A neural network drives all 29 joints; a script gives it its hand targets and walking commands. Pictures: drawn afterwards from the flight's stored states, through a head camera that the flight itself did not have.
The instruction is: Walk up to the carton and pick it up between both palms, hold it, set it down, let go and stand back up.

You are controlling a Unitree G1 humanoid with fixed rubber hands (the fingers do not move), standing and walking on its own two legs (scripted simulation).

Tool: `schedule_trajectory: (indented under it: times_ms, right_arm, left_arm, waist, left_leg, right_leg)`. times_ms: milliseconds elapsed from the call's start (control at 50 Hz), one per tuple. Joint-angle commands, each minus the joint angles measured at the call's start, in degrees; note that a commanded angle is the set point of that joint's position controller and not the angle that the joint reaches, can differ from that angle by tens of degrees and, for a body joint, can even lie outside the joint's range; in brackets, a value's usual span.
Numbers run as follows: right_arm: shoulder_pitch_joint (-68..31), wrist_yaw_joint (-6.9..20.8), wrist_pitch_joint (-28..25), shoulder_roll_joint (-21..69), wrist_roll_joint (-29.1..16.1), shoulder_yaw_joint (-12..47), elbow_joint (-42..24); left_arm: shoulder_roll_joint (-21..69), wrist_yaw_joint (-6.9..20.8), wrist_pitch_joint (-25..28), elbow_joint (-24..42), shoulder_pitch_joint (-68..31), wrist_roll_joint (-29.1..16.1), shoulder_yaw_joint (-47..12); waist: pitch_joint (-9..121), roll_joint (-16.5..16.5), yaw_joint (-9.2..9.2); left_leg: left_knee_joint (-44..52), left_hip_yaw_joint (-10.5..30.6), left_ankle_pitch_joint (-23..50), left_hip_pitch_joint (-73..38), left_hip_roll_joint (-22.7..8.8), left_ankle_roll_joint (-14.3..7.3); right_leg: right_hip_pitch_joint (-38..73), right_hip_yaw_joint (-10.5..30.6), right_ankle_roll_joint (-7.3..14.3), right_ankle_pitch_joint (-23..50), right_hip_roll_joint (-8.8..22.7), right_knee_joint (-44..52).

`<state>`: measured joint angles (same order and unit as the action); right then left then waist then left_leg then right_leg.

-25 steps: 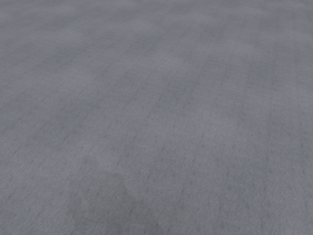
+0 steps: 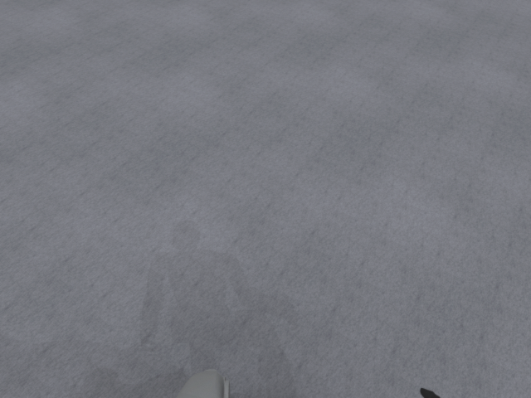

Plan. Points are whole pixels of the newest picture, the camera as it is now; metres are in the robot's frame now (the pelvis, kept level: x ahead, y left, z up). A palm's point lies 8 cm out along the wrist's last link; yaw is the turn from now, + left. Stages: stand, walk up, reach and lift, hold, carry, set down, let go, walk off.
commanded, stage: walk up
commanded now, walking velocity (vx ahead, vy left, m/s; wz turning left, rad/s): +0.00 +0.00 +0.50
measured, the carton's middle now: out of the picture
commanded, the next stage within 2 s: none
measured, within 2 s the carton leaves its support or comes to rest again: neither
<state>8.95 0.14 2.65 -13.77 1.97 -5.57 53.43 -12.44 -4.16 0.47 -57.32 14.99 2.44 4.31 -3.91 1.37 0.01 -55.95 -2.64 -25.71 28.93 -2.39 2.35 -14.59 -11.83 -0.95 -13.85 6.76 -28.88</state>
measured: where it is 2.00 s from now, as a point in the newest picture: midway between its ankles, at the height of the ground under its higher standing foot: outside the picture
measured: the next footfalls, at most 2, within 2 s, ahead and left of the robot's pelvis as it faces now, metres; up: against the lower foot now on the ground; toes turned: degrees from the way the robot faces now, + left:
left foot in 0.12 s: +0.06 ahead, +0.15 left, +0.00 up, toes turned +10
right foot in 0.72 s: +0.07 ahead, -0.06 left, +0.00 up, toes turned +17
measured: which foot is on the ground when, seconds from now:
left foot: up 0.00-0.10, down 0.12-0.72, up 0.74-1.00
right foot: down 0.00-0.12, up 0.14-0.70, down 0.72-1.00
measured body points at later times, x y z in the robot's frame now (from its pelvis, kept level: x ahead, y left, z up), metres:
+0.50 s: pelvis -0.01 +0.06 +0.01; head +0.03 +0.09 +0.45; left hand +0.01 +0.34 -0.14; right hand +0.09 -0.19 -0.13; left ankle +0.02 +0.14 -0.74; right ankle +0.04 -0.10 -0.67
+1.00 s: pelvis +0.00 -0.02 +0.01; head +0.03 -0.06 +0.46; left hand -0.07 +0.23 -0.10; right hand +0.16 -0.25 -0.16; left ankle -0.09 +0.15 -0.64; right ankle +0.03 -0.07 -0.74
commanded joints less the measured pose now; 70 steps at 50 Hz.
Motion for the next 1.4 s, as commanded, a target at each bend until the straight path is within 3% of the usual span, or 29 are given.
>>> schedule_trajectory:
  times_ms: [0,60,80,100,120,160,180,220,240,380,420,500,620,660,680,700,720,740,760,800,860,940,1040,1160,1260,1300,1340,1360,1380]
  right_arm:
    - [0.97,1.08,0.13,-0.27,-1.47,0.6,-4.12]
    - [4.11,0.97,-0.25,-2.84,-1.93,-0.32,-5.05]
    - [6.01,0.6,-0.75,-5.04,-1.29,-1.0,-4.09]
    - [8.86,0.26,-1.2,-9.86,-0.69,-2.24,-3.13]
    - [8.37,-0.39,-1.58,-15.5,-0.3,-2.99,-4.24]
    - [7.68,-1.05,-1.4,-14.91,-1.42,-3.38,-2.93]
    - [8.58,-1.11,-1.45,-11.28,-1.54,-2.15,-3.32]
    - [5.1,-1.64,-1.78,-8.66,-1.35,-0.07,-4.61]
    - [3.04,-1.5,-2.11,-9.08,-1.11,-0.26,-4.86]
    - [5.29,-0.69,-2.59,-10.01,-1.12,-0.98,-4.28]
    - [7.72,-0.68,-2.51,-9.95,-0.87,-1.47,-3.4]
    - [10.13,-0.91,-2.42,-8.74,-0.03,-1.75,-2.14]
    - [6.04,-0.91,-1.39,-9.09,0.02,-1.89,-2.32]
    - [2.74,-0.94,-1.14,-9.23,-0.77,-1.23,-2.97]
    - [3.62,-0.91,-1.23,-6.68,-1.12,-0.5,-2.82]
    - [5.39,-1.05,-1.39,-3.39,-1.51,0.08,-3.46]
    - [6.17,-1.5,-1.31,-3.7,-0.48,-0.59,-2.8]
    - [5.7,-1.37,-0.69,-6.7,-0.36,-0.92,-2.83]
    - [4.98,-0.83,-0.25,-8.46,-0.33,-1.29,-2.45]
    - [8.28,0.53,-0.28,-8.27,-0.61,-0.95,0.89]
    - [11.66,1.11,0.3,-4.23,-0.92,0.17,2.35]
    - [5.89,1.15,1.05,-4.84,-1.0,0.15,0.36]
    - [3.95,1.2,1.32,-4.97,-1.44,0.29,0.43]
    - [-2.36,1.91,1.87,-1.86,-0.04,2.82,-2.75]
    - [-2.49,1.55,1.15,-2.1,-0.49,2.99,-4.67]
    - [1.71,1.41,0.53,-3.21,-0.89,2.15,-4.07]
    - [5.67,1.04,-0.81,-6.31,-0.83,0.97,-2.96]
    - [7.69,0.72,-1.42,-10.3,-0.12,0.12,-2.65]
    - [5.8,-0.01,-1.62,-13.69,-0.3,-0.21,-2.94]
  left_arm:
    - [-9.72,0.91,0.35,3.4,0.48,0.47,2.21]
    - [-11.97,2.07,-0.76,2.95,0.38,0.21,2.8]
    - [-11.16,2.23,-1.03,3.37,1.37,0.33,2.32]
    - [-8.39,2.59,-1.19,3.95,2.03,0.28,1.4]
    - [-5.0,2.56,-1.73,6.39,1.93,0.08,0.37]
    - [-5.96,2.2,-2.43,9.51,-3.61,-0.77,-0.09]
    - [-6.27,2.2,-2.2,8.25,-3.76,-1.63,0.31]
    - [-6.03,3.09,-1.76,5.6,0.94,-1.64,0.62]
    - [-5.86,3.37,-1.82,5.5,1.48,-1.31,0.75]
    - [-6.3,3.24,-2.91,8.02,-3.58,-0.96,0.74]
    - [-6.13,2.89,-2.78,9.45,-6.28,-1.15,0.68]
    - [-5.68,2.23,-2.21,9.95,-8.28,-2.56,0.6]
    - [-4.83,1.6,-1.16,8.7,-3.7,-3.62,0.66]
    - [-4.84,1.17,-0.58,7.07,2.78,-3.65,0.53]
    - [-7.26,0.86,-0.24,6.55,5.41,-3.06,1.13]
    - [-11.63,0.72,-0.14,7.12,3.49,-2.64,2.0]
    - [-13.86,0.57,-0.55,8.29,0.24,-2.12,1.99]
    - [-13.71,0.61,-0.96,8.92,-2.58,-1.73,2.02]
    - [-10.78,0.98,-1.05,10.29,-4.85,-1.66,1.26]
    - [-6.63,0.88,-0.4,10.47,-7.06,-1.93,-0.87]
    - [-6.68,0.82,0.34,9.31,-4.05,-2.31,-0.75]
    - [-6.44,1.53,0.09,7.75,2.03,-2.43,-1.09]
    - [-7.03,1.25,0.59,6.31,6.66,-1.8,-0.95]
    - [-8.42,1.64,0.43,7.33,6.34,-0.83,0.14]
    - [-11.3,2.28,-0.29,6.47,6.26,-0.31,1.21]
    - [-11.5,2.44,-0.76,6.14,4.55,-0.35,1.42]
    - [-10.79,3.02,-1.44,5.58,4.53,-0.32,1.28]
    - [-7.86,3.33,-1.83,7.29,3.53,-0.62,0.64]
    - [-6.08,3.33,-2.69,8.37,2.78,-0.53,-0.05]
  waist:
    - [5.75,9.46,0.02]
    - [5.95,10.44,-1.63]
    - [5.6,3.5,-2.15]
    - [5.45,-12.65,-3.41]
    - [3.96,-22.02,-2.25]
    - [-0.31,-24.23,-4.16]
    - [-1.71,-16.44,-3.16]
    - [1.06,-10.78,0.93]
    - [2.73,-8.74,1.86]
    - [5.2,-4.47,-0.67]
    - [4.71,-8.43,-2.59]
    - [5.84,-9.56,-4.02]
    - [8.16,-9.83,-0.79]
    - [8.59,-7.47,2.95]
    - [9.15,-1.27,3.63]
    - [8.49,12.33,2.46]
    - [5.06,11.07,0.69]
    - [2.75,10.8,0.62]
    - [-1.1,8.57,0.05]
    - [-1.31,1.94,-2.41]
    - [1.98,5.41,-2.62]
    - [-0.52,11.28,0.22]
    - [2.11,9.12,0.17]
    - [0.91,4.36,2.75]
    - [3.91,5.98,2.0]
    - [5.31,5.78,-0.74]
    - [5.88,-3.81,-2.83]
    - [4.45,-19.92,-3.63]
    - [1.92,-22.97,-2.48]
  left_leg:
    - [12.17,-3.18,3.83,-4.2,-0.26,0.11]
    - [25.1,-4.35,11.96,-13.71,-0.12,-1.07]
    - [29.98,-2.24,16.09,-20.03,-0.45,-1.24]
    - [38.42,11.01,17.85,-24.38,-8.51,-3.07]
    - [41.25,28.79,22.61,-22.95,-20.36,-7.36]
    - [43.96,30.57,15.54,-15.41,-20.0,-14.26]
    - [42.88,23.86,23.36,-17.5,-16.98,-12.25]
    - [39.08,12.26,31.97,-18.94,-11.19,-8.17]
    - [38.59,11.77,31.97,-19.11,-10.23,-8.06]
    - [41.92,17.46,11.67,-18.88,-8.18,-9.42]
    - [42.19,22.7,9.54,-19.81,-9.55,-10.8]
    - [39.25,25.81,18.52,-24.09,-10.12,-13.42]
    - [36.11,25.87,27.98,-16.48,-7.31,-11.8]
    - [32.01,24.72,22.7,-9.68,-4.0,-8.39]
    - [26.39,21.26,14.12,-4.91,-0.03,-5.65]
    - [13.17,12.6,-0.94,3.79,7.41,-2.97]
    - [4.93,9.86,-5.56,8.21,7.15,-1.01]
    - [0.03,9.78,-3.0,6.67,4.07,-0.64]
    - [-1.85,10.17,-1.31,5.84,2.81,-0.77]
    - [-4.27,10.34,3.63,2.81,3.44,-0.71]
    - [-8.53,6.8,8.41,3.95,3.9,0.52]
    - [-7.68,4.91,11.73,6.25,1.87,1.67]
    - [-5.55,3.76,11.07,6.41,-0.23,1.97]
    - [4.18,0.22,5.01,3.29,-1.89,1.51]
    - [15.42,-1.5,-0.16,-6.64,-2.23,-0.51]
    - [21.84,-1.4,2.77,-14.01,-2.16,-2.35]
    - [31.94,1.81,11.91,-25.72,-3.95,-3.56]
    - [41.6,18.93,12.45,-27.77,-14.69,-6.37]
    - [42.84,30.89,18.51,-24.18,-22.12,-11.17]
  right_leg:
    - [6.52,7.28,7.7,15.3,11.94,5.33]
    - [1.15,5.13,5.07,7.12,12.76,-0.53]
    - [-5.58,2.98,3.03,-0.23,10.5,-6.36]
    - [-14.69,-0.9,-0.16,-16.12,4.06,-20.89]
    - [-23.8,3.62,-2.79,-24.24,-1.03,-32.02]
    - [-23.39,10.11,-3.34,-21.93,0.67,-36.8]
    - [-24.2,11.22,-3.13,-18.2,0.54,-37.11]
    - [-21.48,11.67,-2.63,-8.46,1.05,-36.06]
    - [-20.63,10.43,-2.56,-5.65,0.1,-36.48]
    - [-19.96,11.98,-3.59,-0.6,-1.59,-30.91]
    - [-20.55,12.53,-3.48,-2.23,-2.28,-26.94]
    - [-20.12,12.66,-3.26,-8.22,-3.99,-19.9]
    - [-3.01,10.65,-1.46,-8.28,-7.38,-6.26]
    - [7.92,10.66,-0.99,1.02,-5.83,7.02]
    - [14.57,15.15,-0.48,0.65,0.22,13.74]
    - [17.83,28.47,2.0,-3.18,12.92,16.92]
    - [11.8,33.53,3.73,-0.74,20.69,15.42]
    - [5.28,31.9,8.06,-8.84,21.11,18.51]
    - [-0.12,28.92,7.61,-10.92,18.59,20.54]
    - [1.13,19.33,1.7,-2.6,10.52,17.62]
    - [8.27,11.97,0.52,12.31,8.0,13.96]
    - [9.64,9.1,-0.18,14.8,7.9,14.88]
    - [15.45,8.04,2.5,24.6,11.0,11.68]
    - [13.65,8.48,9.35,11.6,14.28,12.23]
    - [11.77,6.47,10.18,15.4,17.44,8.84]
    - [6.37,4.8,8.58,8.51,17.41,5.84]
    - [-3.93,-1.28,4.66,-0.56,12.67,-4.29]
    - [-13.7,-3.67,1.49,-18.38,5.31,-17.99]
    - [-19.07,1.48,-1.06,-23.28,1.15,-26.71]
